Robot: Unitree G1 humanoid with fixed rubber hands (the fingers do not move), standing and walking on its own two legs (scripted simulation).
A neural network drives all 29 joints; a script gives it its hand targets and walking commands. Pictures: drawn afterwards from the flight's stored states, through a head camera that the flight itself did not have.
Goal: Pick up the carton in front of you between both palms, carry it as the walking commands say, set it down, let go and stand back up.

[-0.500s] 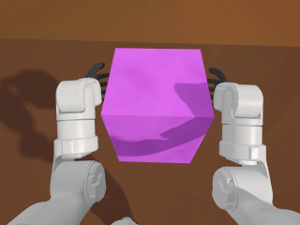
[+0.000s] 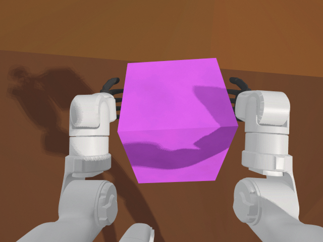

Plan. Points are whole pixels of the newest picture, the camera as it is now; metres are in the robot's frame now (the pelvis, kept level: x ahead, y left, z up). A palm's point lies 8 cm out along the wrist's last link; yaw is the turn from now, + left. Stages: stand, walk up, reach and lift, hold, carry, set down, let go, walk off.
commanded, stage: carry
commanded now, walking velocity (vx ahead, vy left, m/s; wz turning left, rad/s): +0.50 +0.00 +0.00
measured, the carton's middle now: (174, 125) +0.38 +0.02 +0.07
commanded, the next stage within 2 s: none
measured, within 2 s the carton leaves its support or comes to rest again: neither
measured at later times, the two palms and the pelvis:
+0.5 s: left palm (140, 14) +0.70 +0.15 +0.20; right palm (241, 24) +0.66 -0.15 +0.19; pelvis +0.30 +0.04 +0.03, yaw -1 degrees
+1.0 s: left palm out of the picture +0.98 +0.18 +0.23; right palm out of the picture +0.99 -0.12 +0.23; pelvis +0.61 +0.01 +0.05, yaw +0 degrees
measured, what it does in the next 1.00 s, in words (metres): climbs: left foot, then right foot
